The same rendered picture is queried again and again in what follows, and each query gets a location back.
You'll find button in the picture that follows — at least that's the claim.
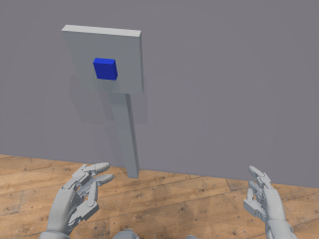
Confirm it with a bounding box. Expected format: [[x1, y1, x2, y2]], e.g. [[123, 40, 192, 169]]
[[93, 58, 118, 81]]

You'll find left robot hand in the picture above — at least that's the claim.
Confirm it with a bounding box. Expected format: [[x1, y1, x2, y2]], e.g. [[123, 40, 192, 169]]
[[46, 162, 114, 236]]

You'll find right robot hand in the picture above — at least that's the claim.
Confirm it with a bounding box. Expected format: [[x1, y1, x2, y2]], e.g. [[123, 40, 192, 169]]
[[243, 165, 286, 224]]

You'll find panel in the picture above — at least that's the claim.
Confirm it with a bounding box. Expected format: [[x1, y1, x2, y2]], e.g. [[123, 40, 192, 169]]
[[61, 25, 144, 179]]

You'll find right robot forearm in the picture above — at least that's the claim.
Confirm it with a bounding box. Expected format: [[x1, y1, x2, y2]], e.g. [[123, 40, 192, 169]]
[[265, 219, 298, 239]]

